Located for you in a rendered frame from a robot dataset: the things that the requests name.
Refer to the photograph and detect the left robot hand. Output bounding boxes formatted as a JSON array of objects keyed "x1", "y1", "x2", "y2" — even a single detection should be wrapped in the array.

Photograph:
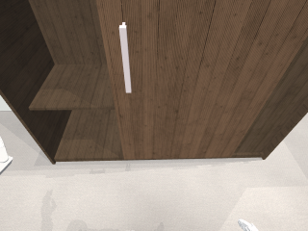
[{"x1": 0, "y1": 136, "x2": 13, "y2": 175}]

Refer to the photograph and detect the wardrobe door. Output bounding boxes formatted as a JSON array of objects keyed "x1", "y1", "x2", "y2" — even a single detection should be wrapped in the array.
[
  {"x1": 234, "y1": 37, "x2": 308, "y2": 153},
  {"x1": 95, "y1": 0, "x2": 308, "y2": 160}
]

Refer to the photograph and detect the right robot hand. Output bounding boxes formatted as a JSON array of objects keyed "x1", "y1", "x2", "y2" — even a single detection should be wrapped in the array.
[{"x1": 238, "y1": 218, "x2": 258, "y2": 231}]

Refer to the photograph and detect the handle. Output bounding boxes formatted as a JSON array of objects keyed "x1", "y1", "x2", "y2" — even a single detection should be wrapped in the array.
[{"x1": 118, "y1": 22, "x2": 132, "y2": 93}]

